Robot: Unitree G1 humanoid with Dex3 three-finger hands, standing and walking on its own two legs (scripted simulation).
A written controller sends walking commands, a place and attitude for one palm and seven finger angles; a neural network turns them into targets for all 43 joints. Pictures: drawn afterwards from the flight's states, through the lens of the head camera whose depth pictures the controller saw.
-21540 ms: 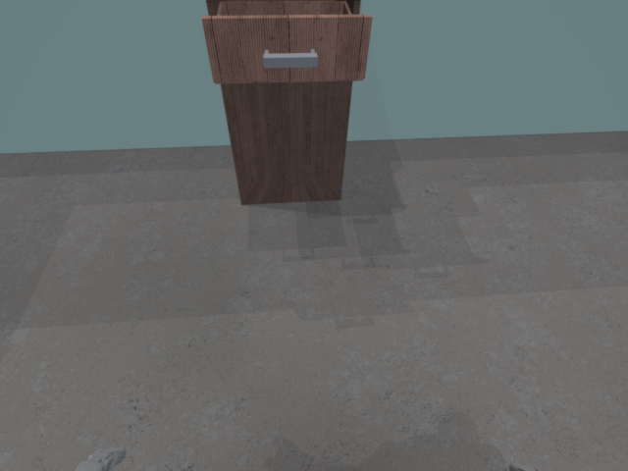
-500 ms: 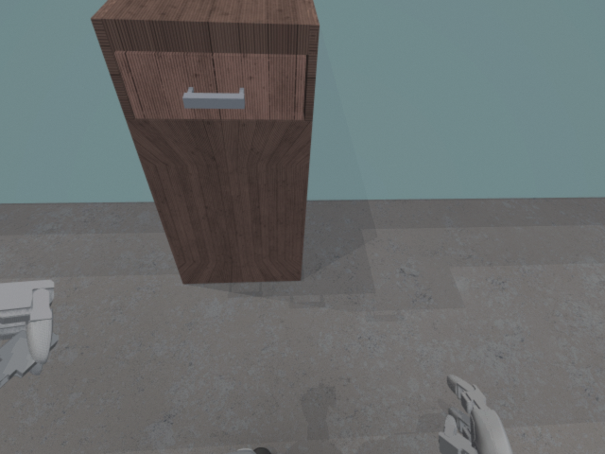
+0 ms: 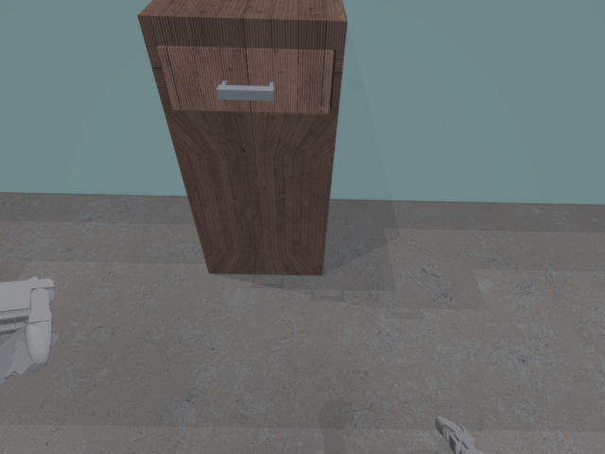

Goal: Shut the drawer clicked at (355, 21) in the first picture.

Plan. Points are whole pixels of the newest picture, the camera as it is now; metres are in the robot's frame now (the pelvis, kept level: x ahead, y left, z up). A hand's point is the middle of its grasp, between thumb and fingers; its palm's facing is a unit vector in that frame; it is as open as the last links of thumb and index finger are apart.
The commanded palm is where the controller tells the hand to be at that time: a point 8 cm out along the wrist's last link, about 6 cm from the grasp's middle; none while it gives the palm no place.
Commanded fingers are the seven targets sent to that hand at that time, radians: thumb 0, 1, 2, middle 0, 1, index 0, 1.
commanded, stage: stop stepping back and stand still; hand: left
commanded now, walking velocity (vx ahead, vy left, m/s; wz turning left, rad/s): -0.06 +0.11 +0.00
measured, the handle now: (247, 88) +0.90 +0.19 +0.06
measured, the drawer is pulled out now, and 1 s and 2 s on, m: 0.00 0.00 0.00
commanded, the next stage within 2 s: let the arm hang, fingers relaxed in 0.54 s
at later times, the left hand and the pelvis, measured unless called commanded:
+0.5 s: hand (42, 297) +0.21 +0.26 +0.18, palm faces +0.35 -0.79 -0.50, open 3.2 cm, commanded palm +0.16 +0.30 +0.19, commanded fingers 0.00 0.90 0.90 -1.40 -1.60 -1.40 -1.60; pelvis +0.03 +0.02 +0.01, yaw +1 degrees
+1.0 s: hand out of the picture +0.05 +0.21 -0.16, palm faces +0.03 -0.98 -0.22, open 3.3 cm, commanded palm none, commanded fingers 0.00 0.90 0.90 -0.64 -0.78 -0.64 -0.78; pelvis +0.02 +0.02 +0.01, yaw +3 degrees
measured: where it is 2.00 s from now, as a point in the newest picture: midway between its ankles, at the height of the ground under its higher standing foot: outside the picture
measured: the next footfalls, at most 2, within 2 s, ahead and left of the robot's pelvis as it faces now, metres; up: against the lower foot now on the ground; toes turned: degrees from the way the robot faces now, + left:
left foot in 0.20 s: +0.09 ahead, +0.13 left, +0.00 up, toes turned +5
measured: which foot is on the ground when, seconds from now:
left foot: up 0.00-0.18, down 0.20-1.00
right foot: down 0.00-1.00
